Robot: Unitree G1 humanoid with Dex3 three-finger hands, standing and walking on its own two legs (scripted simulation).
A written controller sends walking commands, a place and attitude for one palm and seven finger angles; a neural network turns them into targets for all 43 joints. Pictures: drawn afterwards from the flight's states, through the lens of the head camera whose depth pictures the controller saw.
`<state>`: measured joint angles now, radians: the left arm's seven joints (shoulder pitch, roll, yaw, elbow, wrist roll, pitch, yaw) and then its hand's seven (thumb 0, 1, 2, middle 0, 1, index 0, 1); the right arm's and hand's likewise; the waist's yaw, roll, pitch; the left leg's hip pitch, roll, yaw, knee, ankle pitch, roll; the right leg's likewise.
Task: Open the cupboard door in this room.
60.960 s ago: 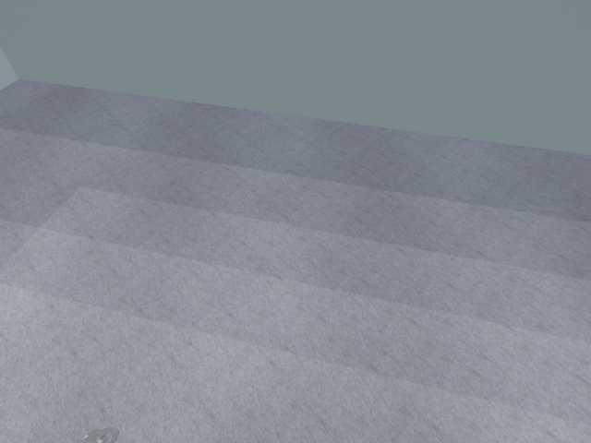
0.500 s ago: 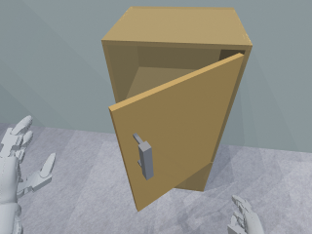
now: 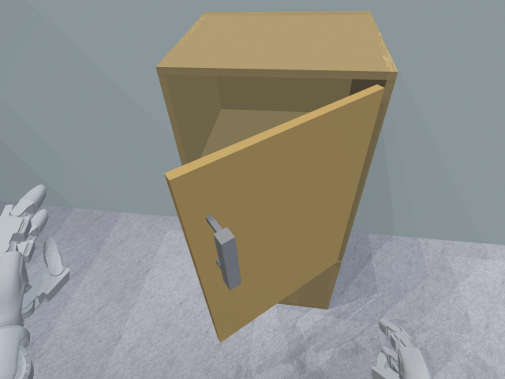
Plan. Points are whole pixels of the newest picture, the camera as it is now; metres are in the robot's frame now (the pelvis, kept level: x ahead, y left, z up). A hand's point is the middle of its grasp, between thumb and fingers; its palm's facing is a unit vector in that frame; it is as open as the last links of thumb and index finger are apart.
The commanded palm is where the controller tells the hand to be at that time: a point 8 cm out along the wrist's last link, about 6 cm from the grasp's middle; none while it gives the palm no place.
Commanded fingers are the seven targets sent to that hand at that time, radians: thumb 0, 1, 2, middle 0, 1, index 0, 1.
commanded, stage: step back with the hand held close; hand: left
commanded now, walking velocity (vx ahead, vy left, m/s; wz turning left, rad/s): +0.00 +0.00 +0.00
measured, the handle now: (222, 252) +0.31 +0.10 +0.04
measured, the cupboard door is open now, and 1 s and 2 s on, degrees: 42 42 42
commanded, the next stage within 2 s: stop stepping back and stand still in 1.30 s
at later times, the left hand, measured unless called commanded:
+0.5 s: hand (41, 293) +0.16 +0.28 +0.15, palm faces +0.34 -0.79 -0.51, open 7.4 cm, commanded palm +0.10 +0.32 +0.17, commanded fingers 0.00 0.90 0.90 -0.20 -0.30 -0.20 -0.30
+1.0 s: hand out of the picture +0.06 +0.30 +0.15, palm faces +0.47 -0.77 -0.43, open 7.4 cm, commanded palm -0.01 +0.35 +0.17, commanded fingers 0.00 0.90 0.90 -0.20 -0.30 -0.20 -0.30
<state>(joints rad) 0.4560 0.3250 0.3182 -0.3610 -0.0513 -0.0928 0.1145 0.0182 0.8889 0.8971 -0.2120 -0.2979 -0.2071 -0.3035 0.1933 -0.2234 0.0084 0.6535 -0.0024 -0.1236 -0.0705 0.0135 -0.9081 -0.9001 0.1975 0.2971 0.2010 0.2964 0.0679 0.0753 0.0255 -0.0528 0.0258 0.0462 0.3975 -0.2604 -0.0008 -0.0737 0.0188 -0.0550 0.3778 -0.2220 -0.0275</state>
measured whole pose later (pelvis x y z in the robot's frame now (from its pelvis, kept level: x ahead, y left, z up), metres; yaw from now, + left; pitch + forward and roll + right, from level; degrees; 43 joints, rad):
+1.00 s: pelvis -0.14 +0.04 -0.03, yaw +2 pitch -1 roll -1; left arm 0.51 0.38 0.42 -0.54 -0.01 -0.23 0.16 0.02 0.89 0.90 -0.21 -0.30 -0.21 -0.30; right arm 0.20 -0.20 -0.01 0.61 0.00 -0.09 -0.05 0.01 -0.91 -0.90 0.20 0.30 0.20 0.30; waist 0.00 -0.01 0.05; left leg -0.45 -0.03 0.03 0.71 -0.35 0.02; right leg -0.41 0.03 0.05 0.61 -0.19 0.02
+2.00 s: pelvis -0.33 +0.05 -0.01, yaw -3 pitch +0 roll +0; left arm 0.49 0.36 0.39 -0.41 -0.02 -0.21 0.17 0.02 0.89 0.90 -0.21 -0.30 -0.21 -0.30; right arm 0.31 -0.25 -0.02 0.71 -0.01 -0.15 -0.10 0.02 -0.91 -0.90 0.20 0.30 0.20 0.30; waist -0.01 -0.01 -0.06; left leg -0.23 0.04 0.05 0.50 -0.29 0.02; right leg -0.23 0.00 -0.07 0.56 -0.34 -0.03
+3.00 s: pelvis -0.37 +0.08 +0.00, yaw -1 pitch -2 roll +0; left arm 0.29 0.21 0.01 1.16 0.01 0.01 0.02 0.01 0.92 0.90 -0.20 -0.30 -0.20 -0.30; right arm 0.27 -0.17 -0.01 1.13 -0.02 0.03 -0.02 0.01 -0.91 -0.90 0.20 0.30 0.20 0.30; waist 0.00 0.03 0.06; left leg -0.23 0.00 0.00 0.42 -0.16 0.01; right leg -0.17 0.00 -0.03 0.43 -0.22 -0.01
